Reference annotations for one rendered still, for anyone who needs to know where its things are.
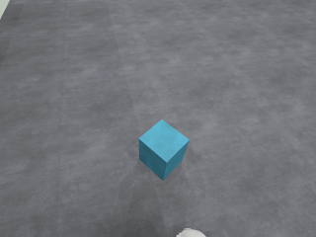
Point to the carton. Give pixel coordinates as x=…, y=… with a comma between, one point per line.
x=162, y=148

